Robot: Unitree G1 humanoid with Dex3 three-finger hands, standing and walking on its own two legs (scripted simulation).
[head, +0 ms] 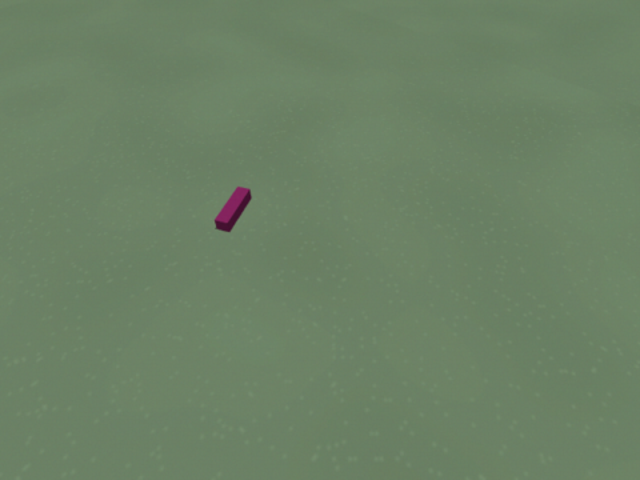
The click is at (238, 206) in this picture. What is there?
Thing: lying carton
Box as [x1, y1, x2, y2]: [215, 187, 250, 231]
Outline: 249,189 241,187 236,188 215,219 217,228 227,231 230,230 250,199
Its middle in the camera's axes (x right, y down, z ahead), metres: -0.38 -0.16 +1.76
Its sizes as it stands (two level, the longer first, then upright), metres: 0.228 0.061 0.056
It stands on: the floor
